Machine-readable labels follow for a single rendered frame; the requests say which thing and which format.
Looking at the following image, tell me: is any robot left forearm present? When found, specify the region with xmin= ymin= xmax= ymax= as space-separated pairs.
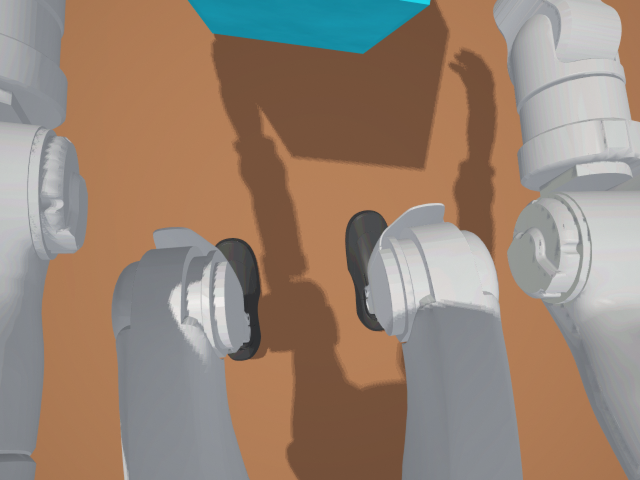
xmin=0 ymin=0 xmax=68 ymax=130

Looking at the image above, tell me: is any left robot upper arm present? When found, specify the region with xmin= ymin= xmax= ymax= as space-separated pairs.
xmin=0 ymin=121 xmax=88 ymax=480

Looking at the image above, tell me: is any robot right forearm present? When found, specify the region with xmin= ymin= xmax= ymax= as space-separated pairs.
xmin=493 ymin=0 xmax=640 ymax=197

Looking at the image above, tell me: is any robot right shin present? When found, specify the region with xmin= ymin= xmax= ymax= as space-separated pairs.
xmin=365 ymin=203 xmax=499 ymax=328

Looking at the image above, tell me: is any robot left thigh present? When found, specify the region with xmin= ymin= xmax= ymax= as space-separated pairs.
xmin=116 ymin=246 xmax=250 ymax=480

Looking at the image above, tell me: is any carton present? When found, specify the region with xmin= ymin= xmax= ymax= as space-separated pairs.
xmin=188 ymin=0 xmax=430 ymax=54

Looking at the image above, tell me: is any right robot upper arm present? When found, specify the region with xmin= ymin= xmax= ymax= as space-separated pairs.
xmin=507 ymin=190 xmax=640 ymax=480

